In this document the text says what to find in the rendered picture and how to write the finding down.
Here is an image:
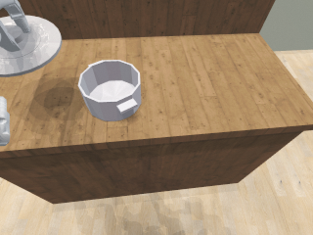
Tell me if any knob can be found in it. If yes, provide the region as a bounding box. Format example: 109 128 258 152
5 24 24 44

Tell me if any left robot upper arm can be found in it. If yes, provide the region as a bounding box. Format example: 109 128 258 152
0 96 11 147

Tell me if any robot left hand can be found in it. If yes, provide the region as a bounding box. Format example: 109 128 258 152
0 0 30 52

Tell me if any table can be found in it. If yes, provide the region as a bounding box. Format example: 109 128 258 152
0 0 313 205

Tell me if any lid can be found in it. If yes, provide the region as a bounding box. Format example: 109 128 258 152
0 15 63 77

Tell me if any pot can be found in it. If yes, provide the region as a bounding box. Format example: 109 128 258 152
78 60 142 121

